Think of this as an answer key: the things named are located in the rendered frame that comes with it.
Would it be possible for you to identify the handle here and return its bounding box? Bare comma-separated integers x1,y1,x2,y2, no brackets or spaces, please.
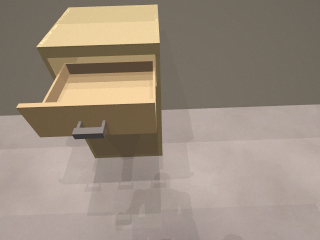
72,120,106,139

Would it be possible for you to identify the cabinet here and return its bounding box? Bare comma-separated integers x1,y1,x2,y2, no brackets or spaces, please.
36,4,163,158

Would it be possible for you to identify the drawer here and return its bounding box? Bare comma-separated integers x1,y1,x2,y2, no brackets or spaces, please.
16,60,157,138

